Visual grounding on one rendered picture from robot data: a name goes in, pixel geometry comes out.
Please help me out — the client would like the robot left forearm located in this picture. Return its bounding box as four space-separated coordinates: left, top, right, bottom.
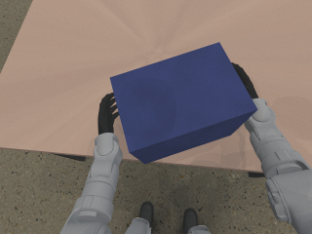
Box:
59 133 123 234

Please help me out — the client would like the robot left upper arm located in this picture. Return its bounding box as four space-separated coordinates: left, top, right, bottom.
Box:
60 222 112 234

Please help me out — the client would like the carton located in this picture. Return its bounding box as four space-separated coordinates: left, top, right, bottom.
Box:
110 42 257 164

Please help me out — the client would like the left robot hand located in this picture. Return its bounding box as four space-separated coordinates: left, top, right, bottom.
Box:
97 93 119 135

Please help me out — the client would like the right robot hand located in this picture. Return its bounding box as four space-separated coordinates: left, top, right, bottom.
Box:
231 62 258 99

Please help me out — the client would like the left robot thigh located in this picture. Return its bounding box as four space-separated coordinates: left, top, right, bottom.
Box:
125 221 151 234

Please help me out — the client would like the robot right forearm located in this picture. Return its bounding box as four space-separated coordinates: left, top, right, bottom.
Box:
244 97 312 179

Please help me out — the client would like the table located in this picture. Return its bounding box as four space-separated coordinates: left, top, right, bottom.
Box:
0 0 312 178

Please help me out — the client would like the robot right upper arm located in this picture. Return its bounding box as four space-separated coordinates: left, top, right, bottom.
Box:
265 169 312 234

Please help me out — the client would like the left robot foot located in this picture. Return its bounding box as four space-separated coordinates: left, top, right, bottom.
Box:
139 201 154 228

